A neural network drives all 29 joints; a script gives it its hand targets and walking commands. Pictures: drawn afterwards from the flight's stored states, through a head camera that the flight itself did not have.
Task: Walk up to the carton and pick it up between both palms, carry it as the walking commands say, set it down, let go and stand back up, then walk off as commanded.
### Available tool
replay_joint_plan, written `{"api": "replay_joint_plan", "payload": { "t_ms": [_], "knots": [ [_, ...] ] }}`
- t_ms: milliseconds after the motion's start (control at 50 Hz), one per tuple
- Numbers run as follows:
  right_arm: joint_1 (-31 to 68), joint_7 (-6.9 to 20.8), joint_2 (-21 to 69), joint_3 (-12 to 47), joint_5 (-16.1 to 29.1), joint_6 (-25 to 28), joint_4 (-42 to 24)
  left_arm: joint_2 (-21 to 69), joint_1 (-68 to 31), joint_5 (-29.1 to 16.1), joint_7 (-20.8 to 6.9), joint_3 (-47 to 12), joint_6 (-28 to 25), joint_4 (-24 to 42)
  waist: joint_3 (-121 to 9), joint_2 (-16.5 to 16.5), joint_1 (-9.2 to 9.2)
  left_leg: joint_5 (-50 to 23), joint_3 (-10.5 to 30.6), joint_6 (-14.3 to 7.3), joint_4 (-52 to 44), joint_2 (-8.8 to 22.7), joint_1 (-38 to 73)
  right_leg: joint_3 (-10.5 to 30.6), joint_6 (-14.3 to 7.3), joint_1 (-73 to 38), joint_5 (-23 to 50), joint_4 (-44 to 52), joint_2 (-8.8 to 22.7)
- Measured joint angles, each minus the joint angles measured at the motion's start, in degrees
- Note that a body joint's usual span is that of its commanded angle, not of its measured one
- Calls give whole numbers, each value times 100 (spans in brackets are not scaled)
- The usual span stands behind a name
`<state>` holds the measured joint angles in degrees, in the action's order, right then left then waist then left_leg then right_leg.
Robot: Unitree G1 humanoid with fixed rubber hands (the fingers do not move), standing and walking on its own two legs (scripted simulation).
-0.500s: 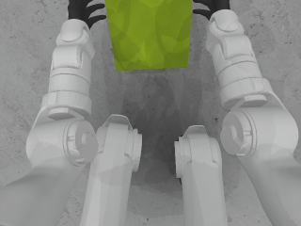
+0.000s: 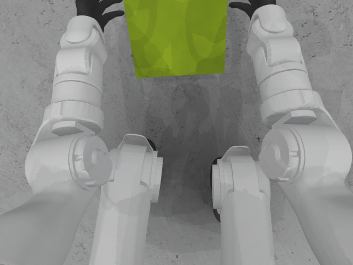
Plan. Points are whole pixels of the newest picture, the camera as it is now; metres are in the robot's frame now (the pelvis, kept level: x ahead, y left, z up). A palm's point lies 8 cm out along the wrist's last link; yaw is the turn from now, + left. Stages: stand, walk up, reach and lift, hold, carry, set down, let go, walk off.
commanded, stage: set down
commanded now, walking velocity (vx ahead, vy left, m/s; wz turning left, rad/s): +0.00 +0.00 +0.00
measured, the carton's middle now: (177, 20) +0.55 +0.06 -0.28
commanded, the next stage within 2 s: none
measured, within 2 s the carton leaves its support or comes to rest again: rests again in 0.84 s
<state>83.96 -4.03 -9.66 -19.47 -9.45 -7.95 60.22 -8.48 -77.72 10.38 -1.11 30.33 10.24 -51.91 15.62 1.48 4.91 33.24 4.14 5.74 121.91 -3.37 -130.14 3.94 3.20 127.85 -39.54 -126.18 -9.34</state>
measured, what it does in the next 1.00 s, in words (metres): stands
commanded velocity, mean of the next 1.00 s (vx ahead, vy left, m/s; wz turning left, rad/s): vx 0.00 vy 0.00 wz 0.00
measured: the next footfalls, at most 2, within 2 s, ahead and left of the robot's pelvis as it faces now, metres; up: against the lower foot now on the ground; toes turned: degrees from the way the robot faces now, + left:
none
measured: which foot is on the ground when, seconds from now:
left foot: down 0.00-1.00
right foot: down 0.00-1.00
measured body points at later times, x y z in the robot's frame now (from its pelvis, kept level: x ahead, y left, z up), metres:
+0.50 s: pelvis +0.01 +0.00 +0.00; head +0.39 +0.00 +0.24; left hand +0.54 +0.20 -0.19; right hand +0.57 -0.09 -0.20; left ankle +0.11 +0.14 -0.35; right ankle +0.08 -0.12 -0.35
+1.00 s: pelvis +0.00 +0.01 -0.01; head +0.38 +0.00 +0.22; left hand +0.52 +0.21 -0.22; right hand +0.55 -0.08 -0.23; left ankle +0.11 +0.14 -0.35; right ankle +0.08 -0.11 -0.35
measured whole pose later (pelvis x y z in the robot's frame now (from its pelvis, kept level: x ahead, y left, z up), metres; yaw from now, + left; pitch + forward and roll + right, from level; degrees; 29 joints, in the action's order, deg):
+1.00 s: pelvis +0.00 +0.01 -0.01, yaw -1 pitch +40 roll +2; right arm 82.3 -3.2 -10.4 -15.0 -7.3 -6.1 61.8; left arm -13.1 -79.5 3.6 -0.2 24.1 7.8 -61.4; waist 19.3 0.1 5.4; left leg 35.2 2.7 4.4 125.5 -2.0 -130.2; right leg 2.8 2.1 128.4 -40.4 -129.0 -6.3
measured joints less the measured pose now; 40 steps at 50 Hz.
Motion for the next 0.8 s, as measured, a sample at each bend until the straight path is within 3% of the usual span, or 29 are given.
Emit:
{"api": "replay_joint_plan", "payload": {
  "t_ms": [640,800],
  "knots": [
    [-69,273,-44,25,-73,195,-18,-167,-145,-83,-115,-26,-248,-374,27,-27,-8,186,-85,-103,130,100,-89,-53,-55,105,-114,-69,162],
    [-175,189,-33,177,-3,196,46,-279,-121,-256,-61,-264,-217,-624,131,-66,30,218,-104,-119,193,117,-70,-73,-74,95,-126,-120,211]
  ]
}}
